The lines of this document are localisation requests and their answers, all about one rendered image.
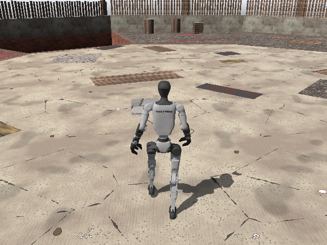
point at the right robot forearm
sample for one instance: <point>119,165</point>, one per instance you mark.
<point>187,132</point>

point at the left robot upper arm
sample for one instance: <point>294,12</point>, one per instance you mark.
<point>144,117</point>

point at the robot head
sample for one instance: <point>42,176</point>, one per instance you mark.
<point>164,89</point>

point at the left robot hand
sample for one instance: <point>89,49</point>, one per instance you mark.
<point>133,146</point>

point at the right robot hand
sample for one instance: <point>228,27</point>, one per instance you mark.
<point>183,139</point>

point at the left robot forearm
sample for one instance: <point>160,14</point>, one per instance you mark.
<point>137,136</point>

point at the left robot thigh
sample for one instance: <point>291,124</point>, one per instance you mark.
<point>151,151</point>

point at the right robot upper arm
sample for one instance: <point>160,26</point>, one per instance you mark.
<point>182,116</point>

